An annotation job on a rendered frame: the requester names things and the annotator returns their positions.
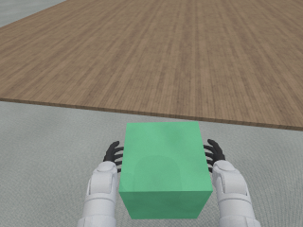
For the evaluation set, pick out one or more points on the carton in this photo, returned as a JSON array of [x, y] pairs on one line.
[[164, 172]]

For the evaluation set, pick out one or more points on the right robot forearm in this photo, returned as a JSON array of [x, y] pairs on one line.
[[233, 197]]

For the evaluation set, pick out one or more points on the left robot hand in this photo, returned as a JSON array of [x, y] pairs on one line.
[[110, 154]]

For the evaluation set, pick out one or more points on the right robot hand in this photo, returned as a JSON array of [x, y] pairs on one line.
[[216, 155]]

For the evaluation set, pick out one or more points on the left robot forearm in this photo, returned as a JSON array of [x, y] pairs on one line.
[[100, 197]]

